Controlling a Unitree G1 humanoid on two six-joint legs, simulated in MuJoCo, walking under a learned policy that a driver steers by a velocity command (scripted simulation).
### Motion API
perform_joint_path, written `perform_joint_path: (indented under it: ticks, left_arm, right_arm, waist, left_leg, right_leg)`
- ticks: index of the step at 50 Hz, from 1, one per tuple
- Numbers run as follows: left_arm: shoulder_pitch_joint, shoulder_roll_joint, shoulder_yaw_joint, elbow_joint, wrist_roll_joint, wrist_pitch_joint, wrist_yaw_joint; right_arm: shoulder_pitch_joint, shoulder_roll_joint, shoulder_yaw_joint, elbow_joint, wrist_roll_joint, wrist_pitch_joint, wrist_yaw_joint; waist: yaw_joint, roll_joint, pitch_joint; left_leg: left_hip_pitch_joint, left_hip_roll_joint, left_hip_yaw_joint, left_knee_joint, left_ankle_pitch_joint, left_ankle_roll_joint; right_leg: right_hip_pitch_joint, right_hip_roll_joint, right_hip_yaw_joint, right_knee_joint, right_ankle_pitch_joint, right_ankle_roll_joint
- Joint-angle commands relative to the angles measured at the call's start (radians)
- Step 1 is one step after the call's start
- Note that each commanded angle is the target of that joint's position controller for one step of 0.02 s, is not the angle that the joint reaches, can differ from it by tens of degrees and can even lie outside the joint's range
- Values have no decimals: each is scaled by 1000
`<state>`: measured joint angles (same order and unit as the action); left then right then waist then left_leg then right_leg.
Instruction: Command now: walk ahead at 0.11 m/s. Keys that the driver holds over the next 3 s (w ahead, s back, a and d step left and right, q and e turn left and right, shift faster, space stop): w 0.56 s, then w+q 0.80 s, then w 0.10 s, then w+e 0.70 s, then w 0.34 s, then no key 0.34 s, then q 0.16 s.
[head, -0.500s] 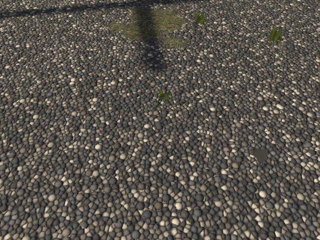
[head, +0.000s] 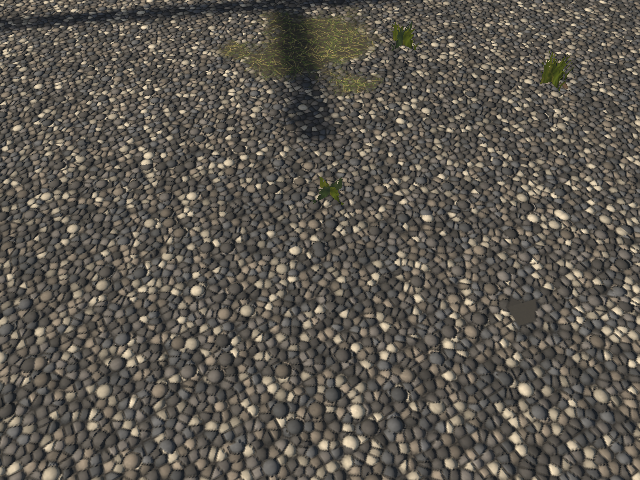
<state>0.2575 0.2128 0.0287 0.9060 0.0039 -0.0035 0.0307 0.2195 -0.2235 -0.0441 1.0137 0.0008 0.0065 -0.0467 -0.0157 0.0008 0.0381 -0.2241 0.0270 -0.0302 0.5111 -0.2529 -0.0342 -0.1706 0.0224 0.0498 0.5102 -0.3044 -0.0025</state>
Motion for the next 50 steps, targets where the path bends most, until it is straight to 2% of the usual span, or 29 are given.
perform_joint_path:
  ticks: [1,3,4,5,7,8,9,10,11,12,13,15,17,19,22,25,29,31,32,33,34,35,36,37,38,40,43,47,50]
  left_arm:
    - [45,140,34,-15,-12,-2,10]
    - [93,180,45,-9,-23,-15,10]
    - [103,208,54,-2,-28,-26,8]
    - [94,211,57,-2,-32,-36,7]
    - [20,193,51,-22,-36,-45,1]
    - [-38,181,47,-36,-43,-42,-3]
    - [-63,160,41,-46,-39,-42,-5]
    - [-82,96,23,-61,-25,-50,-9]
    - [-88,74,21,-107,-32,-67,-2]
    - [-87,127,33,-102,-51,-82,-3]
    - [-65,129,34,-89,-60,-93,-13]
    - [-72,132,41,-69,-42,-104,-22]
    - [-103,124,46,-70,-27,-103,-37]
    - [-146,91,39,-83,-24,-95,-46]
    - [-283,55,20,-133,-26,-91,-51]
    - [-368,67,13,-162,-33,-91,-62]
    - [-400,108,21,-188,-35,-99,-77]
    - [-284,160,46,-168,-32,-103,-72]
    - [-112,202,70,-117,-37,-102,-63]
    - [90,259,90,-74,-28,-98,-48]
    - [183,338,104,-43,-6,-93,-50]
    - [158,241,77,-43,-7,-94,-53]
    - [52,189,59,-51,-14,-99,-52]
    - [-33,157,50,-63,-15,-105,-53]
    - [-86,129,44,-60,-6,-114,-59]
    - [-128,92,37,-41,9,-124,-64]
    - [-116,119,45,-11,6,-134,-55]
    - [-75,163,55,6,13,-127,-29]
    - [-33,193,59,9,6,-117,-16]
  right_arm:
    - [23,-102,-21,-14,11,-7,-6]
    - [-23,-80,-16,-39,16,-33,1]
    - [-31,-58,-11,-48,21,-52,12]
    - [-38,-64,-12,-52,25,-70,22]
    - [6,-59,-11,-42,37,-95,41]
    - [92,-58,-15,-3,36,-103,46]
    - [178,-76,-26,42,25,-104,48]
    - [299,-132,-42,72,16,-105,45]
    - [400,-264,-69,84,14,-110,58]
    - [332,-194,-43,66,-1,-122,61]
    - [258,-139,-27,38,4,-129,59]
    - [194,-124,-17,11,9,-128,64]
    - [228,-75,2,19,2,-115,60]
    - [266,-90,4,25,-1,-104,49]
    - [266,-130,2,13,-5,-94,32]
    - [302,-151,-3,21,4,-95,26]
    - [303,-158,-15,28,18,-87,24]
    - [271,-184,-25,14,12,-76,26]
    - [250,-178,-22,2,5,-68,28]
    - [232,-154,-10,-27,-7,-66,31]
    - [380,11,31,-39,1,-81,39]
    - [347,-65,14,-21,32,-103,42]
    - [243,-138,-11,-63,59,-112,40]
    - [182,-142,-14,-79,58,-114,31]
    - [157,-125,-21,-83,43,-109,23]
    - [202,-76,-26,-73,38,-77,23]
    - [155,-64,-34,-115,33,-44,20]
    - [31,-79,-38,-177,23,-51,38]
    - [-91,-63,-24,-222,19,-61,64]
  waist:
    - [13,-55,31]
    - [41,-138,102]
    - [42,-200,116]
    - [40,-204,138]
    - [-11,-181,142]
    - [-61,-152,117]
    - [-87,-98,79]
    - [-122,83,16]
    - [-131,342,-9]
    - [-92,217,36]
    - [-57,140,91]
    - [-33,82,94]
    - [-38,98,62]
    - [-46,96,54]
    - [-67,80,86]
    - [-79,98,114]
    - [-39,91,113]
    - [43,121,15]
    - [130,119,-90]
    - [210,74,-237]
    - [131,-212,-433]
    - [150,-212,-424]
    - [124,-173,-225]
    - [90,-98,-131]
    - [58,-59,-75]
    - [0,-94,-51]
    - [-19,-76,7]
    - [1,-37,38]
    - [45,-12,57]
  left_leg:
    - [-34,-56,60,3,-263,36]
    - [-170,-64,79,123,-294,50]
    - [-203,-57,83,219,-208,56]
    - [-219,-21,46,262,-186,74]
    - [-145,1,40,136,-212,116]
    - [32,-19,65,-14,-118,126]
    - [181,-38,54,-59,-23,109]
    - [322,110,-174,-168,-103,139]
    - [409,324,-610,-339,-255,284]
    - [355,376,-701,-363,-316,326]
    - [331,345,-594,-358,-300,301]
    - [327,270,-401,-371,-137,233]
    - [315,204,-246,-378,90,198]
    - [309,182,-167,-379,246,206]
    - [215,158,-95,-413,273,206]
    - [172,172,-67,-442,250,213]
    - [281,229,-60,-377,404,193]
    - [307,228,-58,-215,758,172]
    - [256,183,-33,-26,854,147]
    - [36,136,-22,254,633,118]
    - [-325,-56,9,648,-69,53]
    - [-407,-55,-129,805,-296,66]
    - [-487,-1,-111,850,-228,79]
    - [-458,54,-84,821,-134,87]
    - [-409,86,-79,768,-72,88]
    - [-303,123,-87,708,-21,93]
    - [-359,138,-83,655,30,86]
    - [-465,128,-86,450,233,65]
    - [-452,114,-7,280,329,65]
  right_leg:
    - [-111,-41,71,-159,-345,-65]
    - [-116,-161,250,-266,-557,-142]
    - [-103,-247,372,-327,-579,-192]
    - [-121,-294,438,-355,-542,-225]
    - [-141,-283,385,-325,-424,-207]
    - [-210,-222,288,-276,-345,-165]
    - [-268,-147,188,-166,-229,-124]
    - [-365,-49,41,128,-113,-62]
    - [-555,52,-45,394,-213,-22]
    - [-627,-1,45,581,-256,-33]
    - [-677,-50,66,643,-156,-56]
    - [-687,-110,30,603,12,-72]
    - [-625,-127,-10,530,103,-56]
    - [-617,-119,-48,452,153,-25]
    - [-544,-93,-81,233,261,3]
    - [-453,-66,-100,101,342,1]
    - [-410,-59,-69,16,312,-50]
    - [-225,-8,-92,15,249,-82]
    - [-5,13,-104,5,248,-109]
    - [331,-130,47,44,203,-161]
    - [668,-415,533,-72,-84,-307]
    - [587,-436,719,-233,-199,-302]
    - [423,-408,549,-256,-182,-244]
    - [260,-375,400,-280,-68,-213]
    - [126,-337,285,-311,45,-191]
    - [0,-278,124,-362,131,-167]
    - [-59,-276,12,-417,197,-188]
    - [2,-267,-97,-432,276,-185]
    - [49,-262,-177,-432,322,-170]
